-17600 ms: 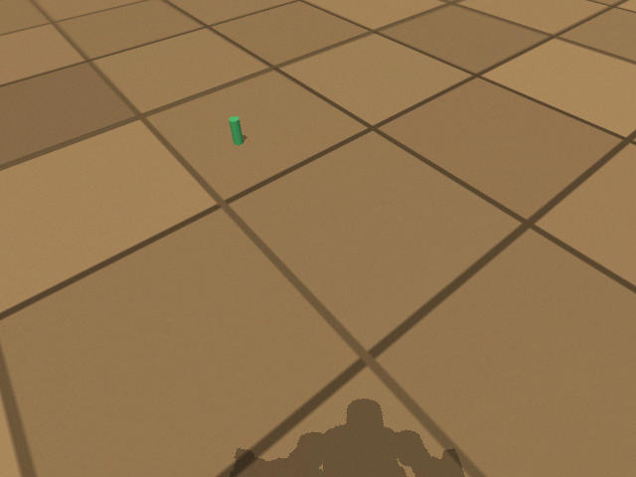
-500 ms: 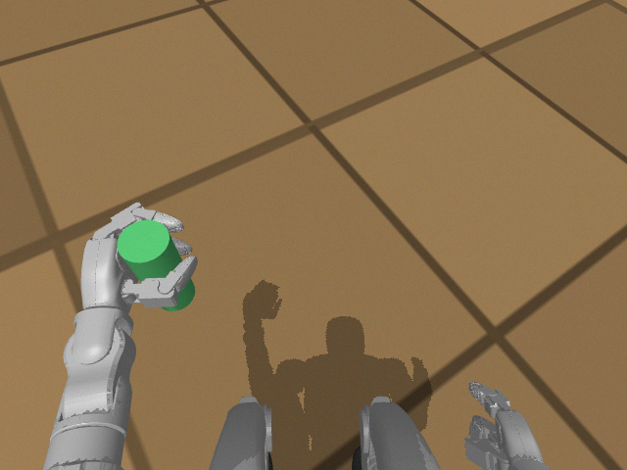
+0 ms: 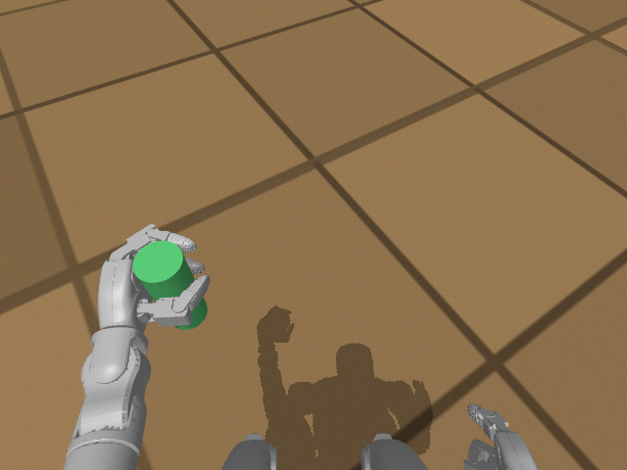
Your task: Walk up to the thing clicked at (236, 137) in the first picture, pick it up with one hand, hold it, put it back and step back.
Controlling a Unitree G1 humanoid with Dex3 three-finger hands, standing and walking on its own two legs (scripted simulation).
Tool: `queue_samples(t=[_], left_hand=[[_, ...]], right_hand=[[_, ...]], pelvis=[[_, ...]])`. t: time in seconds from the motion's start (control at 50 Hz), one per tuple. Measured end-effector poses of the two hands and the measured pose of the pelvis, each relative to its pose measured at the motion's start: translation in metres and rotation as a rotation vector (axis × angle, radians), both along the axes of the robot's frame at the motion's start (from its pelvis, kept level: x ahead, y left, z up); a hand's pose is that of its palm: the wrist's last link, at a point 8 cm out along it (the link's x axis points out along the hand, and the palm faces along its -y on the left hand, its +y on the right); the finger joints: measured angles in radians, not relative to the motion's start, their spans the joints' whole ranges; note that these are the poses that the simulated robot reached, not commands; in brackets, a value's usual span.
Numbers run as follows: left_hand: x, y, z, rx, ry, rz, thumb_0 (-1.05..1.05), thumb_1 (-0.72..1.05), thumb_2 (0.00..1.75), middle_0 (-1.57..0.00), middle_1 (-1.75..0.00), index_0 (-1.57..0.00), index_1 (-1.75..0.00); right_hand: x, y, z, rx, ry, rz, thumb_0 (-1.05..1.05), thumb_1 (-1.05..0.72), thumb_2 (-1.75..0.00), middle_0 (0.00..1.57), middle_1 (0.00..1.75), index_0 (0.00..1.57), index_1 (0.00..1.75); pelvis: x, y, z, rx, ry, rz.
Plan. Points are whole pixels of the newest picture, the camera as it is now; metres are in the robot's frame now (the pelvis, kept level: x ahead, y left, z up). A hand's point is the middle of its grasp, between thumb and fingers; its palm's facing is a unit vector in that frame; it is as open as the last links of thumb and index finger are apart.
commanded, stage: lift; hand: left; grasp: from the side
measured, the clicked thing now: (175, 289) +0.34 +0.19 +0.02
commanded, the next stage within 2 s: hold in 0.36 s
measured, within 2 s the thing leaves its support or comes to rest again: neither
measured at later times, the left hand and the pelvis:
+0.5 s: hand (182, 268) +0.34 +0.16 +0.07, palm faces +0.08 -1.00 -0.01, open 7.3 cm; pelvis +0.01 -0.01 +0.02, yaw +0 degrees
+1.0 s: hand (179, 266) +0.34 +0.16 +0.09, palm faces +0.08 -1.00 -0.01, open 7.3 cm; pelvis +0.01 -0.01 +0.03, yaw +0 degrees
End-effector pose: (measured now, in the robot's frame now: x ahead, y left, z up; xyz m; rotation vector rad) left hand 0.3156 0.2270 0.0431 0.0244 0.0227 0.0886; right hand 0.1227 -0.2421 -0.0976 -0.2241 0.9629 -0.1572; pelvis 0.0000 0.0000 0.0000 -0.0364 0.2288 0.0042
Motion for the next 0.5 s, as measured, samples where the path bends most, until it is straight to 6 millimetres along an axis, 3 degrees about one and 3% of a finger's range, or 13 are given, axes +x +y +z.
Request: queue_samples(t=[0.5], left_hand=[[0.004,-0.012,0.026,-0.015,-0.016,-0.011,0.00,-0.06,1.08,-0.85,-1.06,-0.89,-1.04]], right_hand=[[0.011,-0.013,0.019,0.005,-0.009,-0.003,0.01,-0.90,-0.90,0.20,0.30,0.20,0.30]], pelvis=[[0.011,-0.009,0.020,0.014,-0.063,-0.001]])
